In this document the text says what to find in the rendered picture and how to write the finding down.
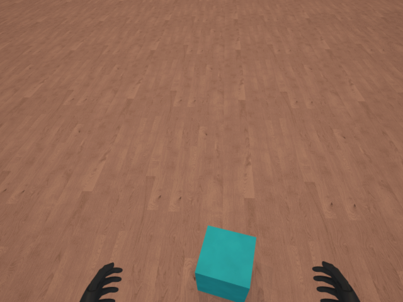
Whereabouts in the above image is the right robot hand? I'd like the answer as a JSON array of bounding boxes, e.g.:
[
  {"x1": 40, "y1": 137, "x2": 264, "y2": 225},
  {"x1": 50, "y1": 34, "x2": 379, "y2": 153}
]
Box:
[{"x1": 312, "y1": 261, "x2": 360, "y2": 302}]

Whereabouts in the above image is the left robot hand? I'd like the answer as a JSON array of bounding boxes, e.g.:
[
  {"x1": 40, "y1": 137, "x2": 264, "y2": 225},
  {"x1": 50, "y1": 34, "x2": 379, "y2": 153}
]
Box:
[{"x1": 80, "y1": 262, "x2": 123, "y2": 302}]

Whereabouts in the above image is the carton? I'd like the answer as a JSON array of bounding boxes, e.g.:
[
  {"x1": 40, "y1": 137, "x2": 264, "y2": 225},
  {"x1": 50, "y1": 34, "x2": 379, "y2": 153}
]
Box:
[{"x1": 195, "y1": 226, "x2": 256, "y2": 302}]

